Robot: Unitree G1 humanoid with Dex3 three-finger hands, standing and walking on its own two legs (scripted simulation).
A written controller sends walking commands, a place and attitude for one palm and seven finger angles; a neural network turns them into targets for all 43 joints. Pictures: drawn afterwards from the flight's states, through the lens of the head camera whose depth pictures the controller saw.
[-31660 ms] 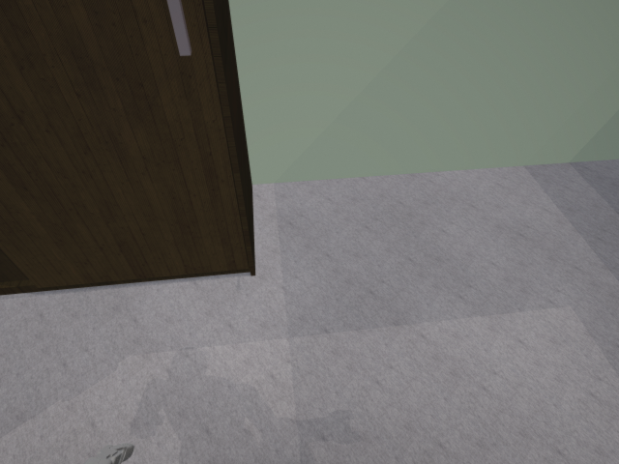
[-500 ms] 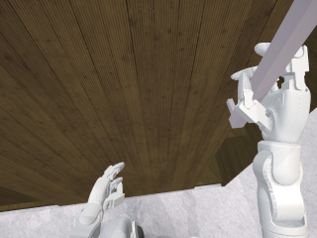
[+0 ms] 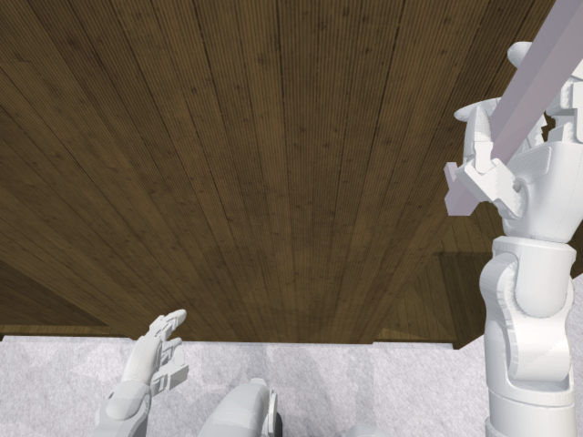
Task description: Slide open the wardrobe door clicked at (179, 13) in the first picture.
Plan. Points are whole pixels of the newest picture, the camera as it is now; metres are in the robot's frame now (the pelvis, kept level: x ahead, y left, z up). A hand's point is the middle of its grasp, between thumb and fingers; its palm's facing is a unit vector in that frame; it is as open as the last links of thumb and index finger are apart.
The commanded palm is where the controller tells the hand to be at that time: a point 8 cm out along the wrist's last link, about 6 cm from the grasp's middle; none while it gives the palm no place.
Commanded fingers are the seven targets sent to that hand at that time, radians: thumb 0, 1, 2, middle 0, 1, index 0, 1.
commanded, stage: step sideways, sliding the door along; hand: right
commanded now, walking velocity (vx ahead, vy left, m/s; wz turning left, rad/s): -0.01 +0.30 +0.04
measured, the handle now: (513, 86) +0.37 -0.17 +0.28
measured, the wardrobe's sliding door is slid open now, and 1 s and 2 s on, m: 0.27 0.41 0.50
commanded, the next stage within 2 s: none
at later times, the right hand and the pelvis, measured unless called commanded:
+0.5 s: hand (401, 155) +0.33 -0.08 +0.24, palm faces +0.41 +0.91 -0.06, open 7.3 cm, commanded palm +0.29 -0.06 +0.23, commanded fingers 0.00 -0.90 -0.90 0.45 1.40 0.45 1.40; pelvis -0.06 +0.13 +0.00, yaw +1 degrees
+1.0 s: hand (304, 162) +0.32 +0.00 +0.24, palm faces +0.26 +0.97 +0.01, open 7.4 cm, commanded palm +0.29 +0.02 +0.21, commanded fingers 0.00 -0.90 -0.90 0.45 1.40 0.45 1.40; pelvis -0.06 +0.21 +0.02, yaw +0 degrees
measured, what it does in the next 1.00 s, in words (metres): steps to the left: left foot, then right foot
